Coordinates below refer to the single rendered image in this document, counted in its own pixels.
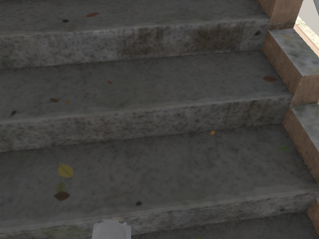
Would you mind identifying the robot left thigh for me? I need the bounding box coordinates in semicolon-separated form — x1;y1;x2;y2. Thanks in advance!
93;219;132;239

